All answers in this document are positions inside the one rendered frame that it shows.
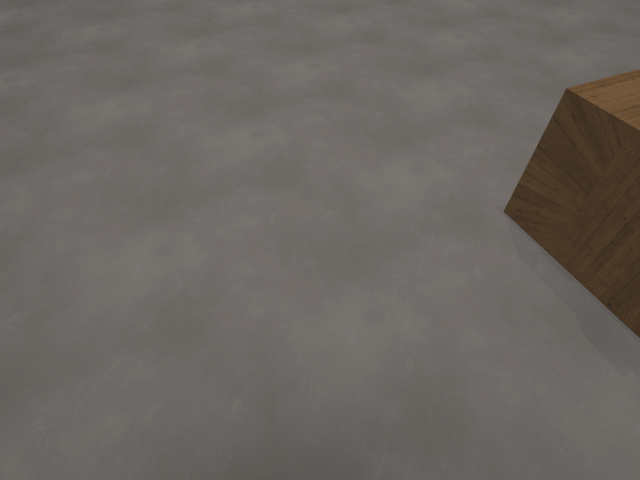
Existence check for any pedestal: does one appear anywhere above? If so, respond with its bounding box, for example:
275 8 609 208
504 69 640 338

